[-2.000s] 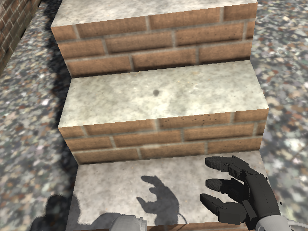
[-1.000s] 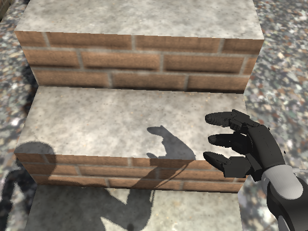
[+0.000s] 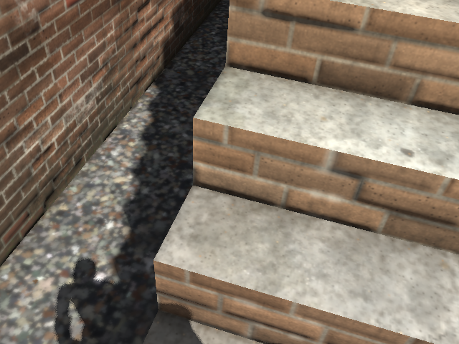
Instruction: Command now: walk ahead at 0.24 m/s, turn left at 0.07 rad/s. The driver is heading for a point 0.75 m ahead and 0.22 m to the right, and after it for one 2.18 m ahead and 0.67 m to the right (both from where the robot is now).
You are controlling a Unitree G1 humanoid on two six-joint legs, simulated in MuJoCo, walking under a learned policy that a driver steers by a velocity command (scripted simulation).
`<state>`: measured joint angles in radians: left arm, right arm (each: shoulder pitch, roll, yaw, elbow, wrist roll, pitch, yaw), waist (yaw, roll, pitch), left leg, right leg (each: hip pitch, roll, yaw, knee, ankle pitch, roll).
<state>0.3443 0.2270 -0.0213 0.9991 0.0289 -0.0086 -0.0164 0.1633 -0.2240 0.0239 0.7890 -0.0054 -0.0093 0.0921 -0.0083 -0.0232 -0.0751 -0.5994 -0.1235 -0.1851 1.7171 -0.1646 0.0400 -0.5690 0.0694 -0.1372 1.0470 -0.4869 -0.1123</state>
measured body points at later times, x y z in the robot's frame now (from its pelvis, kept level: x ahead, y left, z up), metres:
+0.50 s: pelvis +0.10 +0.03 +0.06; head +0.07 +0.05 +0.51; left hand +0.29 +0.22 -0.03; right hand +0.12 -0.18 -0.07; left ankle +0.11 +0.18 -0.66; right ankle +0.07 -0.08 -0.33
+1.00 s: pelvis +0.20 -0.11 +0.25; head +0.14 -0.12 +0.69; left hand +0.32 +0.08 +0.12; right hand +0.32 -0.39 +0.19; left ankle +0.21 +0.03 -0.25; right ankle +0.29 -0.21 -0.45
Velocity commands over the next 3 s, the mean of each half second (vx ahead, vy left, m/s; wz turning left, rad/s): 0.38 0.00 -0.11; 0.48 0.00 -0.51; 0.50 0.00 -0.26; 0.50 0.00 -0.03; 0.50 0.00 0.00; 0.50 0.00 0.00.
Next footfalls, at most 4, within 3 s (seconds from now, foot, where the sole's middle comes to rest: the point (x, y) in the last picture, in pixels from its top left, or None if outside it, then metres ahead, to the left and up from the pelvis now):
0.28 left None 0.15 0.18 -0.70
0.76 right None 0.33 -0.22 -0.48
1.30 left None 0.30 -0.08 -0.49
1.48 right None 0.20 -0.27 -0.49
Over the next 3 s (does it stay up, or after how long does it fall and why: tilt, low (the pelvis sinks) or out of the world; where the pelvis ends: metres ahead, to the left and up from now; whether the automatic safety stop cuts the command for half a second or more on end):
stays up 0.44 -0.10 0.44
